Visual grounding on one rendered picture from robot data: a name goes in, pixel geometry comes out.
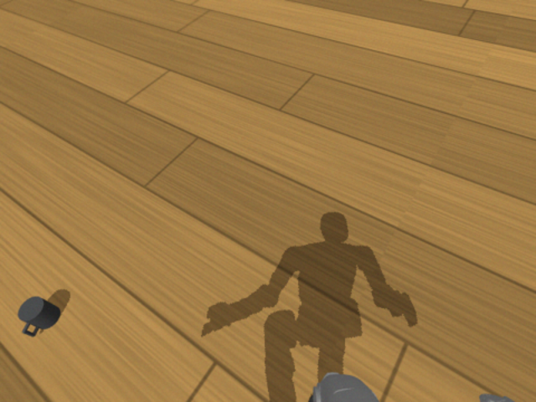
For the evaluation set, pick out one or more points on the mug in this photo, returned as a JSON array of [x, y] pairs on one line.
[[39, 313]]

